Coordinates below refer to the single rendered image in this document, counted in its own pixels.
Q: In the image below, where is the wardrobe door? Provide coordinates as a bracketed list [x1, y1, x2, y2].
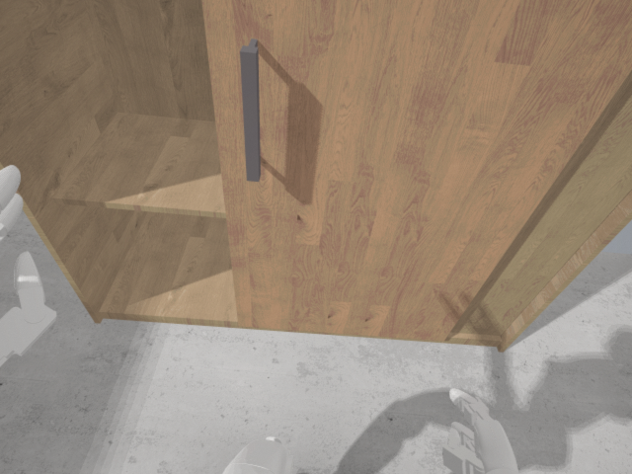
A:
[201, 0, 632, 341]
[450, 70, 632, 336]

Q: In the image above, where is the right robot hand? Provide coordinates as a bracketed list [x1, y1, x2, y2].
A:
[442, 388, 519, 474]

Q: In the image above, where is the handle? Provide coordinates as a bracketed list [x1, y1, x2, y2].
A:
[240, 39, 261, 182]

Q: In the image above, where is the left robot thigh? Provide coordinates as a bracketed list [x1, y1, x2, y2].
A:
[222, 439, 294, 474]

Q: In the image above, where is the left robot hand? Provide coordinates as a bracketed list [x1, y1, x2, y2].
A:
[0, 165, 56, 367]

